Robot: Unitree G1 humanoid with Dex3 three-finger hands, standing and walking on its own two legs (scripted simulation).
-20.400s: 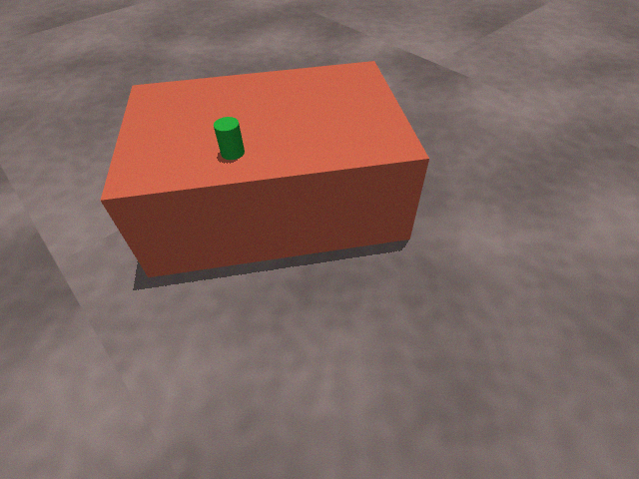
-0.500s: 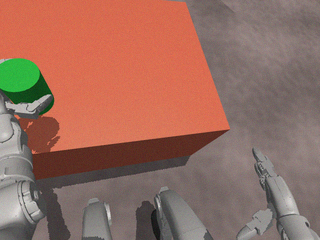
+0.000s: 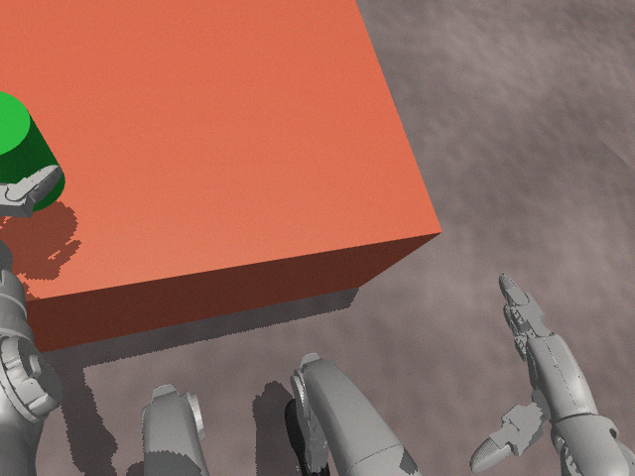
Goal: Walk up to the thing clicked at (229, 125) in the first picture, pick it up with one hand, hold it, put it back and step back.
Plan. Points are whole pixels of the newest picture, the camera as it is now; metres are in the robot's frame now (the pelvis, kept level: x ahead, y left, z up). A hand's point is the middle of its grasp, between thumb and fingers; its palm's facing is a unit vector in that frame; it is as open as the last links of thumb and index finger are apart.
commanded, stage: lower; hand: left
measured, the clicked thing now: (6, 156) +0.53 +0.24 -0.03
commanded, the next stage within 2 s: loosen in 0.96 s
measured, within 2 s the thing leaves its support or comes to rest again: rests again in 1.14 s
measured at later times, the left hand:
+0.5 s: hand (17, 175) +0.53 +0.25 -0.08, palm faces +0.31 -0.95 -0.03, open 11.1 cm
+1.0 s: hand (27, 183) +0.54 +0.25 -0.12, palm faces +0.32 -0.95 -0.03, open 11.1 cm
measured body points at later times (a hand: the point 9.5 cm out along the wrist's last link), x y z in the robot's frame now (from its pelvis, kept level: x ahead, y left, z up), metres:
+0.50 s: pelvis -0.02 +0.00 -0.04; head +0.19 +0.09 +0.35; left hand +0.51 +0.30 -0.08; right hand +0.16 -0.26 +0.06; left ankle +0.04 +0.13 -0.57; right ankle +0.03 -0.15 -0.57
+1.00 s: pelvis -0.02 +0.00 -0.05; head +0.21 +0.10 +0.32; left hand +0.52 +0.30 -0.11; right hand +0.16 -0.25 +0.06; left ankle +0.04 +0.13 -0.57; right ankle +0.03 -0.15 -0.57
